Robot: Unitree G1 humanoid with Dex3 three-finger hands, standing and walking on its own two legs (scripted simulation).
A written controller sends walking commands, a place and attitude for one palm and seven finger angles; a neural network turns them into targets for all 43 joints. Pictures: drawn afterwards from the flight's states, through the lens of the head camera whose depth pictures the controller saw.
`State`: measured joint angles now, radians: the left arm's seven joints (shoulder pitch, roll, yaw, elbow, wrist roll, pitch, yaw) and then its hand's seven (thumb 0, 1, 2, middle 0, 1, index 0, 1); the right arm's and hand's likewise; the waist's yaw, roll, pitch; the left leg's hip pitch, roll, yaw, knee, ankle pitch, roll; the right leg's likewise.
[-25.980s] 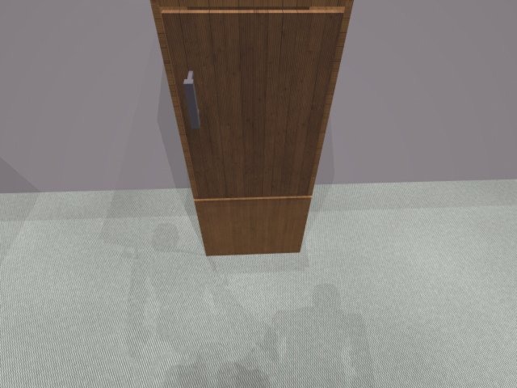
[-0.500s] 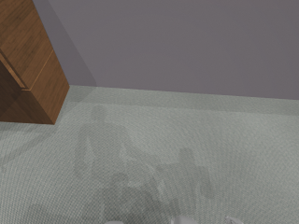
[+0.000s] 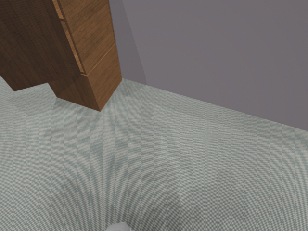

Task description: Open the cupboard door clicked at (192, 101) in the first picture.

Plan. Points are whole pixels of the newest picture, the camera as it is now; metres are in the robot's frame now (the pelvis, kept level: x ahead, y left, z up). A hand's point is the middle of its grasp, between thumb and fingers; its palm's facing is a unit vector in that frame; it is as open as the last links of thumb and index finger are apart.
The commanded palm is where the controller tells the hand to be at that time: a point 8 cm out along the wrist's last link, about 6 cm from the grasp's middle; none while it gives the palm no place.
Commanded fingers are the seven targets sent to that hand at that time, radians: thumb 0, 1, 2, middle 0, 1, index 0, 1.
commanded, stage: turn to face it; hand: left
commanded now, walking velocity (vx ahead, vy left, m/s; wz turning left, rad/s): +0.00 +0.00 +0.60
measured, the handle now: out of the picture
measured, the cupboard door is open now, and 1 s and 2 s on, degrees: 45 45 45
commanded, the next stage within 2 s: take the last steps up to it in 0.62 s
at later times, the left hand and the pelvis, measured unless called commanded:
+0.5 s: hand out of the picture +0.03 +0.19 -0.15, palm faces +0.29 -0.91 -0.30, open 7.4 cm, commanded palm none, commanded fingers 0.00 0.90 0.90 -0.20 -0.30 -0.20 -0.30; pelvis +0.01 -0.04 +0.00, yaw +17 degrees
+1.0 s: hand out of the picture -0.01 +0.18 -0.16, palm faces +0.47 -0.84 -0.25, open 7.4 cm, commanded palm none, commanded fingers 0.00 0.90 0.90 -0.20 -0.30 -0.20 -0.30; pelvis +0.04 -0.03 -0.01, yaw +26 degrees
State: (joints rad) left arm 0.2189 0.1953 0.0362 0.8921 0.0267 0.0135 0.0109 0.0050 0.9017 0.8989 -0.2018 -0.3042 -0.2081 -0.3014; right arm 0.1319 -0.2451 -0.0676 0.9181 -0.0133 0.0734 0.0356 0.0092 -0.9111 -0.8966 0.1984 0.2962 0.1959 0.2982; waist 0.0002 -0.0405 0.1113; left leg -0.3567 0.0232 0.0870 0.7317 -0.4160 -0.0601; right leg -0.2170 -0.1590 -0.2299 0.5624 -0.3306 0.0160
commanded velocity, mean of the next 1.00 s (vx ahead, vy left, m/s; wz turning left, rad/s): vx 0.09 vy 0.05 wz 0.37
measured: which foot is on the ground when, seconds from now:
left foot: up 0.00-0.02, down 0.04-0.38, up 0.40-0.68, down 0.70-1.00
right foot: down 0.00-0.04, up 0.06-0.36, down 0.38-0.70, up 0.72-0.98, down 1.00-1.00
